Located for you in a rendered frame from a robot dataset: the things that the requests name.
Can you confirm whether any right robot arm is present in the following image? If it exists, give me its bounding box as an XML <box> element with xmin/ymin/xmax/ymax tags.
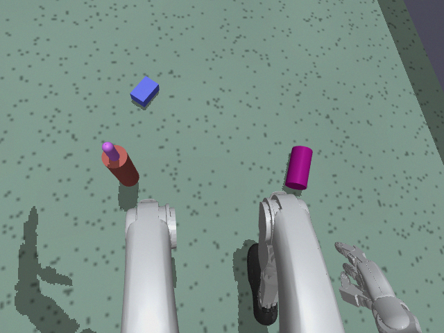
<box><xmin>371</xmin><ymin>296</ymin><xmax>422</xmax><ymax>333</ymax></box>

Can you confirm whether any right robot foot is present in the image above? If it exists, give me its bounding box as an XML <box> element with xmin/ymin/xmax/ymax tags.
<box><xmin>247</xmin><ymin>243</ymin><xmax>278</xmax><ymax>325</ymax></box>

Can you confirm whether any right robot hand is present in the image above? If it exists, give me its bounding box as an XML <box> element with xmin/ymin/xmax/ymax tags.
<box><xmin>334</xmin><ymin>242</ymin><xmax>396</xmax><ymax>310</ymax></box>

